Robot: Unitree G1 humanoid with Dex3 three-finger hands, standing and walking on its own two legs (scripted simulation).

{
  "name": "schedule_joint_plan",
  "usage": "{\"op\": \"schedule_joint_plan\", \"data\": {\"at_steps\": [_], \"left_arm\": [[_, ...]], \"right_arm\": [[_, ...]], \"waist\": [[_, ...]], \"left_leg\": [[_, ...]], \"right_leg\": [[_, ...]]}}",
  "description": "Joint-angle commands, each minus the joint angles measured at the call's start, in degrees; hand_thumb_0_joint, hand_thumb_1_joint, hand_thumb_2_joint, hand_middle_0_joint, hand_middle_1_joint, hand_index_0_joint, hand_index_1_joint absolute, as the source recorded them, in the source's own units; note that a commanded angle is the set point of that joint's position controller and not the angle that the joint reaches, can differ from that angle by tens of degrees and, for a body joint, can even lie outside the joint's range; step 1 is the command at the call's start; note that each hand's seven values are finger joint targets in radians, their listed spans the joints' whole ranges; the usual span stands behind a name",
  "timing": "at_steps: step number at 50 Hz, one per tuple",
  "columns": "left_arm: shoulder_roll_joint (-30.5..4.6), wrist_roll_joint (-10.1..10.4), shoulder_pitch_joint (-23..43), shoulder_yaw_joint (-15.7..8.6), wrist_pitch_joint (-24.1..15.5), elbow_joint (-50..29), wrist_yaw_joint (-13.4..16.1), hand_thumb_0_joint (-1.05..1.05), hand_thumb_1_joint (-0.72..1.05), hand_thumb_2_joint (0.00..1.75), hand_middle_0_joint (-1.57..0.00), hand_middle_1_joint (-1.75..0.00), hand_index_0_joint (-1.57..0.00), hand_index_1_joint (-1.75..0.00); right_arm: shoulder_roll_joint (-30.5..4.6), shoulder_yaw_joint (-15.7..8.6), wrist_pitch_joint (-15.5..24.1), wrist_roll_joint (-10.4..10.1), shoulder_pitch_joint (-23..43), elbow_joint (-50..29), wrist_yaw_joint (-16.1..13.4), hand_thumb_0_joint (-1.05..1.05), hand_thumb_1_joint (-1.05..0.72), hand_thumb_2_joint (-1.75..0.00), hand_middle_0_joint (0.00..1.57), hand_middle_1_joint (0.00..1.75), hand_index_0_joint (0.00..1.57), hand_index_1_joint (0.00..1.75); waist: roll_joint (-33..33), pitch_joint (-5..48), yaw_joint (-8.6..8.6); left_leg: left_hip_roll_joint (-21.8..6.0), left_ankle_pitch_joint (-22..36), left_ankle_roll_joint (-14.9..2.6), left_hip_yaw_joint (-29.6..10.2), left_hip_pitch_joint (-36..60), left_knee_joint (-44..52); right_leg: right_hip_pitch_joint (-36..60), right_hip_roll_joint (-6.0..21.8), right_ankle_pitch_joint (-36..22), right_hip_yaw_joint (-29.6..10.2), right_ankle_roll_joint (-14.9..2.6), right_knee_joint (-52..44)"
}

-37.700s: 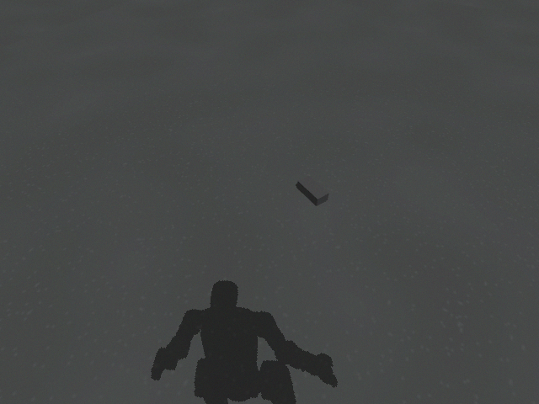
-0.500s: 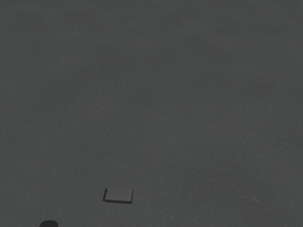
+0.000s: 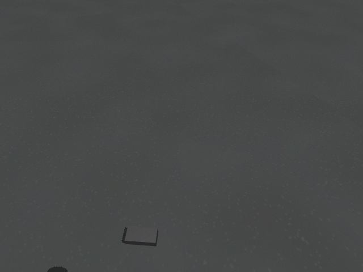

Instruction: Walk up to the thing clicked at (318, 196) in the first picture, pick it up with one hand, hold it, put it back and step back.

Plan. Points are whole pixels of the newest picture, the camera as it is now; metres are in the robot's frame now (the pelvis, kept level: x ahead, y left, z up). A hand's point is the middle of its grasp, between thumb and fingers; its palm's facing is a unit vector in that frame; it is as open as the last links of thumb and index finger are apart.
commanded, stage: stand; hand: left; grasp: from above
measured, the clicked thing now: (142, 235) +0.47 +0.23 -0.75
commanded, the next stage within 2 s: step back in 0.34 s
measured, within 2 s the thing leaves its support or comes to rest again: neither
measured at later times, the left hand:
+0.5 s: hand out of the picture +0.07 +0.27 -0.16, palm faces +0.02 -0.93 -0.37, open 7.4 cm
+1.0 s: hand out of the picture +0.03 +0.29 -0.18, palm faces -0.10 -0.91 -0.40, open 7.4 cm
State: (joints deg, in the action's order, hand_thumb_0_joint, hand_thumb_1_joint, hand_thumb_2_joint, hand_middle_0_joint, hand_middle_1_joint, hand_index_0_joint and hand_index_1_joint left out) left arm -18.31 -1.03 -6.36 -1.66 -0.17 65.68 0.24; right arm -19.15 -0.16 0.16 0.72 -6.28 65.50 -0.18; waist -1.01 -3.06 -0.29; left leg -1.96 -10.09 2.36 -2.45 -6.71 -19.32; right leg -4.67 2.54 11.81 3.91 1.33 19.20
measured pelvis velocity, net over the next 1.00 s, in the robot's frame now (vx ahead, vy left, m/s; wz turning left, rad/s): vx -0.10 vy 0.04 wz -0.07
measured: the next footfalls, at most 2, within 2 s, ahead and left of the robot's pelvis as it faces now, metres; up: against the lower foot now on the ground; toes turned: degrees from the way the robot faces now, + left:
right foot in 0.96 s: -0.06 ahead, -0.08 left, +0.00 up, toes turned -1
left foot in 1.32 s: -0.14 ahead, +0.18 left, +0.00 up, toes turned -4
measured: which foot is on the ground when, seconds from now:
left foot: down 0.00-0.98, up 1.00-1.00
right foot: down 0.00-0.60, up 0.62-0.94, down 0.96-1.00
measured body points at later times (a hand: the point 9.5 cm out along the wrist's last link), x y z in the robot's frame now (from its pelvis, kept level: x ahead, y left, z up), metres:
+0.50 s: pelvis -0.02 +0.01 -0.01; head +0.03 +0.01 +0.44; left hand +0.07 +0.32 -0.14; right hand +0.07 -0.30 -0.14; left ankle -0.01 +0.14 -0.73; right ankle -0.01 -0.13 -0.75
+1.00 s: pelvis -0.10 +0.04 -0.03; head -0.03 +0.02 +0.41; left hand +0.04 +0.34 -0.15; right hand -0.02 -0.28 -0.16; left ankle -0.03 +0.15 -0.75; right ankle -0.10 -0.08 -0.75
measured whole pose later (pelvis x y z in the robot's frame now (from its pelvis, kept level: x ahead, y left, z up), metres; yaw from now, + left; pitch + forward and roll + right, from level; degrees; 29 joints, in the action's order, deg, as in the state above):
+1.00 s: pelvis -0.10 +0.04 -0.03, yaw -4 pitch -3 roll -1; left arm -19.9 -1.7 -6.5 -4.5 1.9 50.9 0.7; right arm -21.5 -2.4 -2.8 0.2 -6.3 49.9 -0.7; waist -2.5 -12.2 1.6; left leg -1.9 -17.4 -1.2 0.8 -21.8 -42.1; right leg -15.5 -3.0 19.6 -1.6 -0.8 38.2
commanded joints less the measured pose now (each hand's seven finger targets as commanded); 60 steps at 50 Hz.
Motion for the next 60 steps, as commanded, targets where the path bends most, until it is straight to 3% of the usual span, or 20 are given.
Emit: {"op": "schedule_joint_plan", "data": {"at_steps": [1, 16, 17, 19, 24, 27, 28, 29, 30, 31, 36, 40, 45, 47, 48, 49, 50, 51, 54, 60], "left_arm": [[-12.5, 0.2, 2.0, -2.1, -1.2, -3.0, 0.5, 0.0, 0.9, 0.9, -0.2, -0.3, -0.2, -0.3], [-12.6, 0.5, 1.3, -1.7, -1.5, -3.2, 0.6, 0.0, 0.9, 0.9, -0.2, -0.3, -0.2, -0.3], [-16.9, 1.4, 0.7, -4.7, -1.0, -4.8, 0.9, 0.0, 0.9, 0.9, -0.2, -0.3, -0.2, -0.3], [-17.2, 1.6, -1.0, -5.3, -0.8, -6.7, 1.3, 0.0, 0.9, 0.9, -0.2, -0.3, -0.2, -0.3], [-18.9, -0.3, 6.3, -6.4, -0.1, -14.3, 1.8, 0.0, 0.9, 0.9, -0.2, -0.3, -0.2, -0.3], [-17.5, -0.2, 9.2, -5.4, 0.4, -16.7, 1.9, 0.0, 0.9, 0.9, -0.2, -0.3, -0.2, -0.3], [-16.4, 0.1, 8.8, -5.1, 0.9, -17.1, 1.8, 0.0, 0.9, 0.9, -0.2, -0.3, -0.2, -0.3], [-13.3, 0.9, 6.7, -4.6, 1.7, -17.6, 1.6, 0.0, 0.9, 0.9, -0.2, -0.3, -0.2, -0.3], [-10.7, 1.1, 4.5, -4.2, 2.5, -18.0, 1.9, 0.0, 0.9, 0.9, -0.2, -0.3, -0.2, -0.3], [-12.2, 0.9, 2.2, -4.6, 2.9, -17.3, 2.4, 0.0, 0.9, 0.9, -0.2, -0.3, -0.2, -0.3], [-14.0, 1.2, -1.3, -4.7, 2.9, -16.4, 2.7, 0.0, 0.9, 0.9, -0.2, -0.3, -0.2, -0.3], [-13.5, 0.4, 1.6, -4.9, 1.9, -19.3, 2.0, 0.0, 0.9, 0.9, -0.2, -0.3, -0.2, -0.3], [-12.9, 0.1, -2.1, -5.6, 1.4, -19.0, 1.2, 0.0, 0.9, 0.9, -0.2, -0.3, -0.2, -0.3], [-12.0, -0.4, -6.3, -5.8, 0.9, -17.3, 1.1, 0.0, 0.9, 0.9, -0.2, -0.3, -0.2, -0.3], [-14.3, -1.1, -6.8, -6.3, 0.3, -17.5, 1.1, 0.0, 0.9, 0.9, -0.2, -0.3, -0.2, -0.3], [-18.6, -1.4, -5.9, -7.5, 0.1, -18.5, 1.1, 0.0, 0.9, 0.9, -0.2, -0.3, -0.2, -0.3], [-23.1, -0.7, -2.8, -8.1, 0.2, -20.0, 1.0, 0.0, 0.9, 0.9, -0.2, -0.3, -0.2, -0.3], [-22.0, -0.9, -0.9, -8.1, -0.1, -22.0, 1.0, 0.0, 0.9, 0.9, -0.2, -0.3, -0.2, -0.3], [-16.6, -0.3, 3.8, -6.9, 0.4, -23.3, 1.7, 0.0, 0.9, 0.9, -0.2, -0.3, -0.2, -0.3], [-16.0, -1.0, -1.7, -6.6, 1.0, -24.3, 2.1, 0.0, 0.9, 0.9, -0.2, -0.3, -0.2, -0.3]], "right_arm": [[-11.6, -2.1, 1.3, 0.2, 1.8, -3.0, -0.7, 0.0, -0.9, -0.9, 0.2, 0.3, 0.2, 0.3], [-11.8, -1.7, 1.3, 0.1, 1.3, -3.1, -0.7, 0.0, -0.9, -0.9, 0.2, 0.3, 0.2, 0.3], [-14.1, -2.8, 0.2, -0.2, 3.4, -4.4, -0.4, 0.0, -0.9, -0.9, 0.2, 0.3, 0.2, 0.3], [-12.8, -2.8, -0.3, -1.0, 1.5, -5.8, -0.3, 0.0, -0.9, -0.9, 0.2, 0.3, 0.2, 0.3], [-12.5, -4.4, -2.6, -0.6, -3.8, -9.4, 0.4, 0.0, -0.9, -0.9, 0.2, 0.3, 0.2, 0.3], [-12.4, -4.9, -2.2, -0.8, -7.1, -10.1, 0.6, 0.0, -0.9, -0.9, 0.2, 0.3, 0.2, 0.3], [-13.2, -5.3, -1.6, -0.2, -7.5, -10.3, 0.5, 0.0, -0.9, -0.9, 0.2, 0.3, 0.2, 0.3], [-15.9, -6.1, -1.1, 0.9, -6.7, -10.8, 0.2, 0.0, -0.9, -0.9, 0.2, 0.3, 0.2, 0.3], [-19.6, -6.9, -0.6, 1.8, -6.5, -11.7, 0.0, 0.0, -0.9, -0.9, 0.2, 0.3, 0.2, 0.3], [-21.5, -7.3, -0.3, 0.9, -6.1, -12.5, -0.2, 0.0, -0.9, -0.9, 0.2, 0.3, 0.2, 0.3], [-16.0, -6.3, -0.4, 1.1, 1.3, -17.1, -2.0, 0.0, -0.9, -0.9, 0.2, 0.3, 0.2, 0.3], [-15.3, -6.7, -0.4, 0.6, -5.0, -17.4, -2.3, 0.0, -0.9, -0.9, 0.2, 0.3, 0.2, 0.3], [-16.9, -6.6, -1.1, 0.3, -2.0, -19.6, -1.8, 0.0, -0.9, -0.9, 0.2, 0.3, 0.2, 0.3], [-16.9, -6.3, -1.6, -0.2, 0.2, -20.1, -1.5, 0.0, -0.9, -0.9, 0.2, 0.3, 0.2, 0.3], [-15.4, -5.6, -1.7, -0.7, -0.2, -20.2, -1.3, 0.0, -0.9, -0.9, 0.2, 0.3, 0.2, 0.3], [-12.6, -4.8, -1.7, -1.1, -1.2, -20.5, -1.1, 0.0, -0.9, -0.9, 0.2, 0.3, 0.2, 0.3], [-12.7, -5.2, -2.3, -1.1, 1.7, -20.4, -1.8, 0.0, -0.9, -0.9, 0.2, 0.3, 0.2, 0.3], [-14.7, -6.0, -2.6, -0.6, 0.1, -19.5, -2.0, 0.0, -0.9, -0.9, 0.2, 0.3, 0.2, 0.3], [-14.0, -5.3, -2.1, -1.4, -4.3, -17.4, -1.8, 0.0, -0.9, -0.9, 0.2, 0.3, 0.2, 0.3], [-13.3, -4.8, -1.5, -0.5, -4.1, -19.0, -1.7, 0.0, -0.9, -0.9, 0.2, 0.3, 0.2, 0.3]], "waist": [[0.8, 3.0, 0.05], [0.7, 4.5, 0.05], [2.2, -2.2, -0.19], [3.5, 2.2, 0.12], [12.6, 4.8, 2.42], [11.7, 3.5, 4.02], [6.6, 3.5, 3.94], [-5.3, 2.8, 2.45], [-12.4, 2.8, 1.63], [-8.6, 6.2, 1.71], [-8.5, 7.2, -1.05], [-5.5, 7.2, 2.76], [-7.2, 8.3, 1.77], [-5.8, 8.9, -0.91], [-2.4, 9.0, -0.77], [9.8, 7.7, -0.23], [17.0, 4.6, -2.44], [13.1, 2.4, -1.57], [8.0, 1.1, 1.27], [12.5, 5.7, -2.27]], "left_leg": [[-4.8, 4.9, -2.95, -3.3, -1.1, 3.6], [-5.1, 10.9, -2.87, -2.8, 0.1, 2.1], [-3.3, 16.8, -4.44, -2.6, -5.6, -4.6], [-1.2, 16.3, -4.34, -0.3, -5.6, -11.6], [2.6, -19.3, -5.4, -2.0, -9.3, -33.0], [1.1, -9.8, -5.75, -0.3, -7.8, -20.9], [-0.4, 6.5, -5.27, -0.7, -8.0, -10.9], [-6.5, 23.7, -5.96, -10.1, -7.6, -3.9], [-13.0, 35.4, -8.56, -21.5, -0.6, -1.2], [-16.1, 42.4, -12.66, -21.7, 0.2, -4.7], [-12.5, 33.5, -15.31, -12.4, 3.1, -8.4], [-13.2, 35.5, -17.21, -12.3, 9.9, -10.8], [-11.7, 23.1, -15.04, -10.1, 1.8, -12.1], [-9.8, 17.7, -12.32, -7.8, -3.8, -15.9], [-7.4, 11.0, -9.27, -6.7, -10.9, -18.0], [0.3, -4.7, -4.78, -3.2, -21.9, -27.2], [7.7, -26.0, -3.23, -1.8, -20.6, -41.7], [7.2, -26.7, -2.35, -7.0, -19.0, -50.5], [9.2, -18.3, -1.98, -7.3, -19.0, -53.5], [5.1, -20.4, -1.12, -2.7, -19.3, -30.9]], "right_leg": [[-0.4, 5.3, -2.9, -4.6, -2.0, -4.0], [1.0, 5.7, -9.4, -4.5, -1.91, -3.1], [-2.7, 5.2, -18.5, -6.0, -2.72, 1.0], [-1.0, 7.7, -24.6, -7.4, -5.97, 2.5], [-9.6, 19.3, -22.6, -14.9, -15.47, 3.3], [-11.2, 14.3, -20.9, -10.0, -10.69, 10.9], [-9.2, 9.7, -16.0, -6.5, -7.14, 16.7], [-12.2, 1.3, -5.7, -3.0, -3.99, 26.9], [-23.3, -7.1, 22.9, -7.3, -3.34, 34.2], [-22.1, -8.2, 27.1, -12.8, -3.45, 41.8], [-25.5, -6.9, 18.4, -14.5, -2.01, 51.6], [-26.2, -5.6, 18.2, -11.9, 0.05, 39.5], [-14.5, -3.9, 12.7, -6.3, -1.48, 21.2], [-5.6, -4.1, 0.8, -4.1, -3.06, 7.2], [-0.3, -1.3, -5.4, -9.1, -4.52, 7.0], [2.3, 9.8, -9.3, -25.2, -9.36, 3.9], [-9.0, 20.9, -16.3, -36.2, -20.24, 0.2], [-13.2, 21.7, -18.8, -37.3, -21.5, 0.7], [-13.4, 11.2, -19.3, -19.8, -14.73, 4.0], [1.3, 11.3, -23.8, -17.9, -14.37, 8.9]]}}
